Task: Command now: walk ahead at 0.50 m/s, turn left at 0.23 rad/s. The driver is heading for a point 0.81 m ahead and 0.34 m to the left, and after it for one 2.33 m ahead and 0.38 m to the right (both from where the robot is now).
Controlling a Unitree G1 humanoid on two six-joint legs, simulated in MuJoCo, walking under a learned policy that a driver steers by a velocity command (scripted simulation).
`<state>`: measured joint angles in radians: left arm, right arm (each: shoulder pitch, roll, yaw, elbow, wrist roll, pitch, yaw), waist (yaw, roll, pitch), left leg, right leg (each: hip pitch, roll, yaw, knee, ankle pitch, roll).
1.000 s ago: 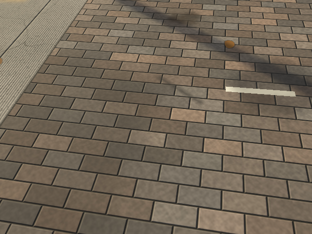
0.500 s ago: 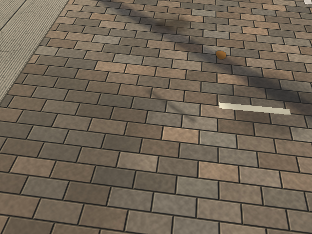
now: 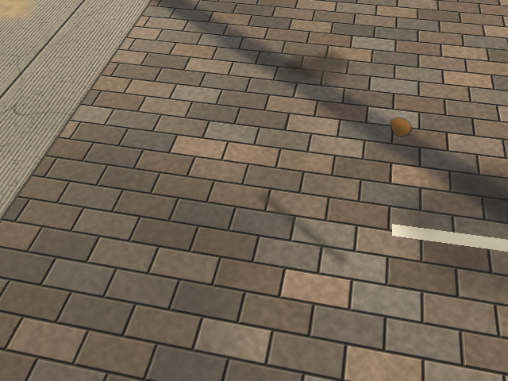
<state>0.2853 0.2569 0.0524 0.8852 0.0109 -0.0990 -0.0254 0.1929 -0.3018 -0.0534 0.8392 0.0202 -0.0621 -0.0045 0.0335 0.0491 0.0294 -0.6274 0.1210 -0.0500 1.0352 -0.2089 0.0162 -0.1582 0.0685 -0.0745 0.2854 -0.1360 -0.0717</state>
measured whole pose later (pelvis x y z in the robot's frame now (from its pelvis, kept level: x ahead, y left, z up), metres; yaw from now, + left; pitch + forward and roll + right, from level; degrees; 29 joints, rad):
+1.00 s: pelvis +0.57 +0.14 -0.01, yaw +33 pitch +1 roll -2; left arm 0.23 0.26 0.06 0.78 0.01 -0.10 -0.01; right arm 0.27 -0.32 -0.07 0.69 0.03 -0.01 0.00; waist 0.02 0.05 0.03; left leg -0.57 0.05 -0.06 1.15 -0.33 0.01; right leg -0.22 0.03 -0.08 0.39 -0.19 -0.03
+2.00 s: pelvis +0.78 +0.30 +0.00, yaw +19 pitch +3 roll +3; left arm 0.20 0.30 0.07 0.70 -0.01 0.02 0.03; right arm 0.05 -0.31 -0.09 0.79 0.00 0.01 -0.04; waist 0.01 0.02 0.05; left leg -0.54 -0.01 -0.05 0.98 -0.36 -0.07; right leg -0.30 0.03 0.07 0.45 -0.20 -0.06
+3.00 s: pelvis +0.81 +0.28 +0.00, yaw -17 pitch +2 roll +2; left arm 0.26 0.30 0.06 0.62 -0.02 0.00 0.02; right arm 0.11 -0.33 -0.09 0.76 0.01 -0.04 0.01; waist 0.02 0.01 0.01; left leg -0.43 -0.01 -0.08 0.69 -0.30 -0.05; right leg -0.23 0.07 0.16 0.42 -0.22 -0.07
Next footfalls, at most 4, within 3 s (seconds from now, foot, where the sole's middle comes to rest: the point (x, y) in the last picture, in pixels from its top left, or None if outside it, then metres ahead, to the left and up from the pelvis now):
0.32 left None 0.34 0.17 -0.78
0.80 right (255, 317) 0.67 0.07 -0.78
1.28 left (124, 292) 0.74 0.46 -0.78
1.76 right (202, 258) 0.86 0.24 -0.78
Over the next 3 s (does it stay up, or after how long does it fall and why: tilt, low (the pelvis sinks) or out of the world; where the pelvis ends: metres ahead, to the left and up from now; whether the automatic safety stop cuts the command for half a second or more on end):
stays up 0.81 0.28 0.00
